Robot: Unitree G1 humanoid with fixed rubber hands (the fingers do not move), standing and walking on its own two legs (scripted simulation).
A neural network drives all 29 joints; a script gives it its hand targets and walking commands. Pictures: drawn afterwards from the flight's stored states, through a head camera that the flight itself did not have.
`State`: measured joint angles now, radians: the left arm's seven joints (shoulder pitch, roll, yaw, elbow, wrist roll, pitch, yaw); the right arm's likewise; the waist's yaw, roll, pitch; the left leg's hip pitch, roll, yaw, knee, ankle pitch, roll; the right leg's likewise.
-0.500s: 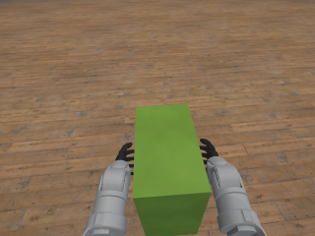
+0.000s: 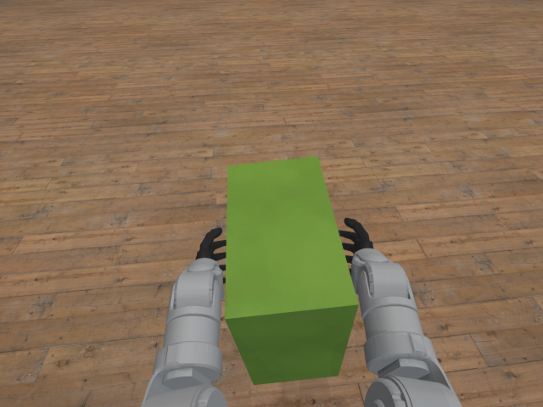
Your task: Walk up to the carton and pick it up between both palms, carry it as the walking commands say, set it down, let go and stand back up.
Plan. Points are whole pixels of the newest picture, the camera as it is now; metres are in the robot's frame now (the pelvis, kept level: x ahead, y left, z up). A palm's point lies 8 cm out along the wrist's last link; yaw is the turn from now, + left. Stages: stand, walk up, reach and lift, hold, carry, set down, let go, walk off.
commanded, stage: reach and lift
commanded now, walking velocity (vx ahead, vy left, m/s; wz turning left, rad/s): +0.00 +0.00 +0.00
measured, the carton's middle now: (284, 274) +0.34 +0.00 +0.00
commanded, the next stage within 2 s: hold in 0.34 s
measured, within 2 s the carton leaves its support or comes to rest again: neither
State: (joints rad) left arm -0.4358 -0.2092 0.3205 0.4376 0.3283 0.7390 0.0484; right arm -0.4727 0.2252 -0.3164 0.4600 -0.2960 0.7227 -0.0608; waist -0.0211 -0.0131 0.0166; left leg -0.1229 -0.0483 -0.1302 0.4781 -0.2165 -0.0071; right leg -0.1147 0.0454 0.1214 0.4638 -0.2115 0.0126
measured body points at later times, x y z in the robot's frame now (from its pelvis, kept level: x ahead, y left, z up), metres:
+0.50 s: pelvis +0.02 -0.01 +0.01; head -0.04 -0.02 +0.45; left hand +0.32 +0.10 +0.05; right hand +0.31 -0.15 +0.04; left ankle +0.04 +0.12 -0.74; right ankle +0.04 -0.13 -0.74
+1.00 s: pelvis +0.00 -0.01 +0.00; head -0.05 -0.01 +0.45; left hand +0.32 +0.12 +0.05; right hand +0.33 -0.13 +0.05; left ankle +0.04 +0.12 -0.74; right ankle +0.04 -0.13 -0.74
